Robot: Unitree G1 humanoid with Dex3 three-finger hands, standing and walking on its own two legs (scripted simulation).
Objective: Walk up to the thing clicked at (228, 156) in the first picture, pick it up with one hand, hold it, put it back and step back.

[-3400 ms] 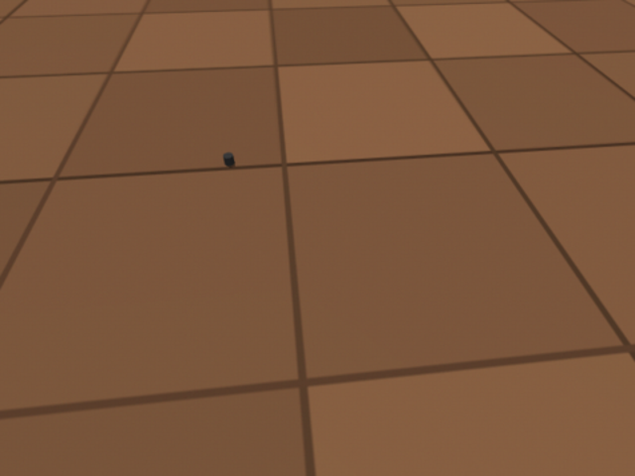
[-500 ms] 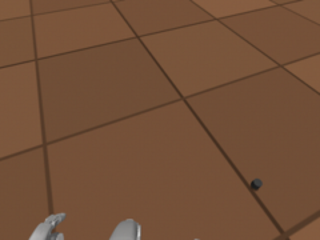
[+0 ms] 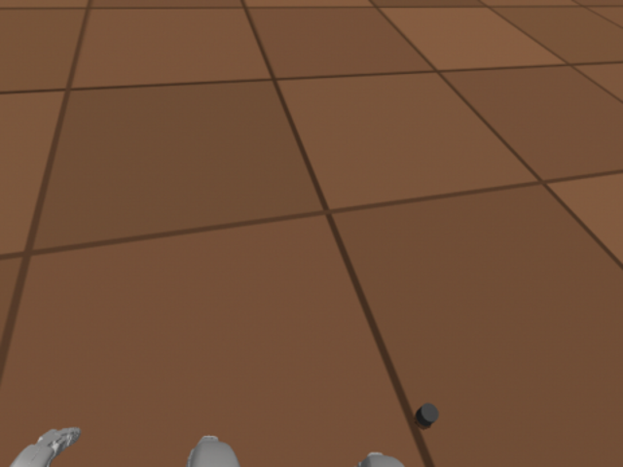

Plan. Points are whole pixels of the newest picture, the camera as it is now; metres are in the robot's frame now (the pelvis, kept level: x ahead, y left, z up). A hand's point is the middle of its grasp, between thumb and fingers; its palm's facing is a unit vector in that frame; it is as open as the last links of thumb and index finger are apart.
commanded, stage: walk up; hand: left
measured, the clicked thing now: (427, 414) +0.38 -0.39 -0.69
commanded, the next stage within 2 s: none
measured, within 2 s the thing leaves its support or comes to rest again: neither
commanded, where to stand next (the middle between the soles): +0.08 -0.72 m, yaw +16 degrees
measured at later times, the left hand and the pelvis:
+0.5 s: hand out of the picture +0.09 +0.06 -0.13, palm faces +0.04 -0.94 -0.33, open 7.4 cm; pelvis +0.01 -0.23 +0.02, yaw +9 degrees
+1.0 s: hand out of the picture +0.04 -0.18 -0.13, palm faces +0.12 -0.94 -0.33, open 7.4 cm; pelvis +0.00 -0.47 +0.03, yaw +14 degrees
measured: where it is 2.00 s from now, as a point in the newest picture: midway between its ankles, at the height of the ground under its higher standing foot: outside the picture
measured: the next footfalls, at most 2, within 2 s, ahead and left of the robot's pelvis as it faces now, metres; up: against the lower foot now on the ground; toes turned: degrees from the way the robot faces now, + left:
left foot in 0.26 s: +0.09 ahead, -0.04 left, +0.00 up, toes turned +10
right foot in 0.60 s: +0.11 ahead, -0.49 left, +0.00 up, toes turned +10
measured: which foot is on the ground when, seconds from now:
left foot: down 0.00-0.00, up 0.02-0.24, down 0.26-0.62, up 0.64-0.84, down 0.86-1.00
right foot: down 0.00-0.28, up 0.30-0.58, down 0.60-0.86, up 0.88-1.00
